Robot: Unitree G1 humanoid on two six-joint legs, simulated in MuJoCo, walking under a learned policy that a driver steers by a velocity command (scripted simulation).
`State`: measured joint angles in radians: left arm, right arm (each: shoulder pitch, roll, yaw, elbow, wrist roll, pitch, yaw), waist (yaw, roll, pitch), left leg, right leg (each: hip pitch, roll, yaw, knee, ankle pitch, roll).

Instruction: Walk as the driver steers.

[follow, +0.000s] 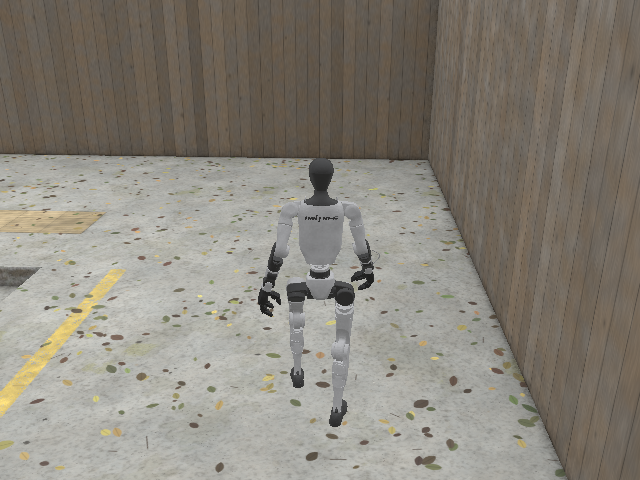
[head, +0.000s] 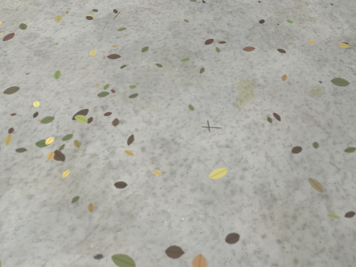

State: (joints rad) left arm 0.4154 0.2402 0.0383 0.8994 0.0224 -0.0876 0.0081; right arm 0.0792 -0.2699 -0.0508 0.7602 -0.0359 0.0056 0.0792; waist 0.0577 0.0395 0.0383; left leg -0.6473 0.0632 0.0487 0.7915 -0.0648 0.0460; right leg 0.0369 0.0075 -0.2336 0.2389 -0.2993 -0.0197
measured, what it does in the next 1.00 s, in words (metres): walks ahead: left foot, then right foot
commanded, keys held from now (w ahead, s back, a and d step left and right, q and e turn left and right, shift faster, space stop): w+q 0.48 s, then w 0.12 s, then w+e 0.40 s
